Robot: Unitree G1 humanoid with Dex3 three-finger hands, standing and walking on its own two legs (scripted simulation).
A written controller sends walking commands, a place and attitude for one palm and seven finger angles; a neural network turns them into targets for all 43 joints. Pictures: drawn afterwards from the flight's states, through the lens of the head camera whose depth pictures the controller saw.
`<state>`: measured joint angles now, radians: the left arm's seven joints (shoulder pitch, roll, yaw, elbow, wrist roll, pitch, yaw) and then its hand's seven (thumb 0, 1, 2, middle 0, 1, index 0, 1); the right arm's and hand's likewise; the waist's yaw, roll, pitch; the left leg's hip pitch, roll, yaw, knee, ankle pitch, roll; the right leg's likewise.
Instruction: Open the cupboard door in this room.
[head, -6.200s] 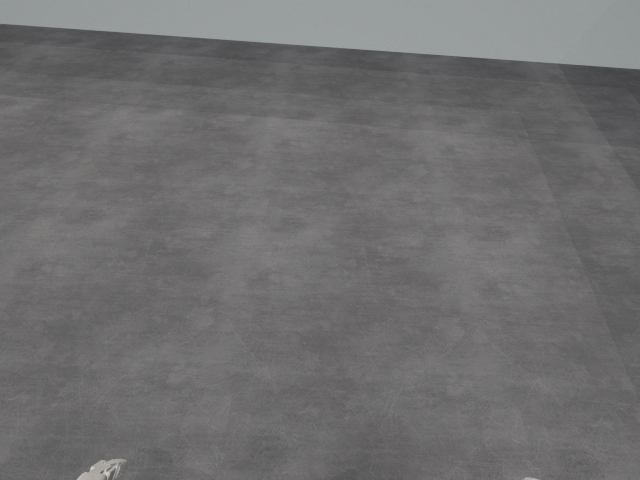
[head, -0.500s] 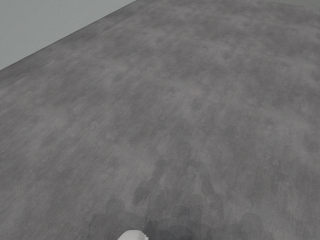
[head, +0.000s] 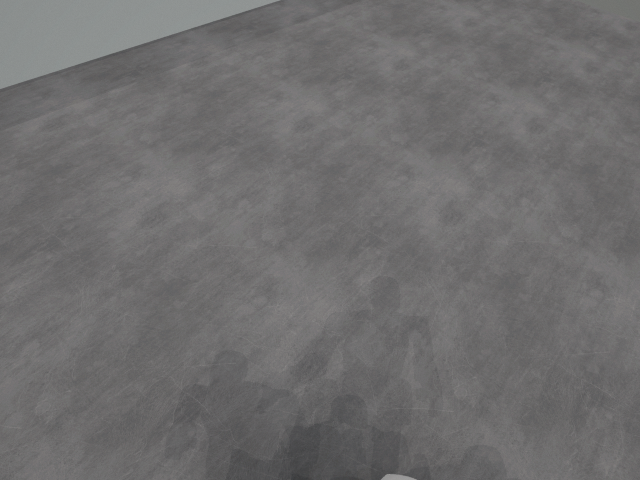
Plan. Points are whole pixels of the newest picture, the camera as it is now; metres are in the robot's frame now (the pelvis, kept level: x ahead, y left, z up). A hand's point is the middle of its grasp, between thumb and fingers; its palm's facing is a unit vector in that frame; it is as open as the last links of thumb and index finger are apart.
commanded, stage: turn or walk to find it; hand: left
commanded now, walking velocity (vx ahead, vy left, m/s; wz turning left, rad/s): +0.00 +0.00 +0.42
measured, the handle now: out of the picture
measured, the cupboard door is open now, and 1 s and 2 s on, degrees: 0 0 0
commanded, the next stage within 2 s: none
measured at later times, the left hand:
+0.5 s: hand out of the picture -0.02 +0.19 -0.17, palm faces +0.26 -0.93 -0.24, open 7.4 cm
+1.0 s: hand out of the picture -0.02 +0.20 -0.15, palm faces +0.42 -0.86 -0.29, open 7.4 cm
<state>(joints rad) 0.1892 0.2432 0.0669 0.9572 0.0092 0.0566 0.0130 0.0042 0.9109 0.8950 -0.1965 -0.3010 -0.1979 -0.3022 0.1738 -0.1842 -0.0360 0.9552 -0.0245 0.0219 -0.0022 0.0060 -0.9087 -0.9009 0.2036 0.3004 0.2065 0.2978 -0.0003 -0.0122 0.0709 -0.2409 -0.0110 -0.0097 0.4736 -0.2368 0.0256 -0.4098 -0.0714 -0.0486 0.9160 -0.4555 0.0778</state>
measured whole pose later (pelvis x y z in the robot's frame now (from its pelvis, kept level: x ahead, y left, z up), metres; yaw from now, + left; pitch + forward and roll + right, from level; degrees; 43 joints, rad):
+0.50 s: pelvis -0.02 -0.01 -0.01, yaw +14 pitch -1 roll +1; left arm 0.23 0.20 0.04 0.95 0.03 0.01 0.02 0.00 0.90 0.89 -0.20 -0.30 -0.20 -0.30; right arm 0.17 -0.24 -0.06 0.98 -0.01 0.07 0.02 0.01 -0.91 -0.90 0.20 0.30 0.20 0.30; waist 0.01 -0.02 0.09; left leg -0.32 0.03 0.05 0.74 -0.41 -0.05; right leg -0.22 -0.14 -0.22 0.57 -0.33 0.01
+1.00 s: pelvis -0.03 -0.03 -0.01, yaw +25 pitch -1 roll +1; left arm 0.16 0.19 0.04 0.90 0.02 0.01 0.02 0.00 0.91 0.89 -0.20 -0.30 -0.20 -0.30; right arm 0.20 -0.22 -0.06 0.95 -0.02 0.05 0.01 0.01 -0.91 -0.90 0.20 0.30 0.21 0.30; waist -0.02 0.05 0.06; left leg -0.36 -0.04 -0.08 0.68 -0.36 -0.02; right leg -0.27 -0.05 -0.08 0.59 -0.29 0.00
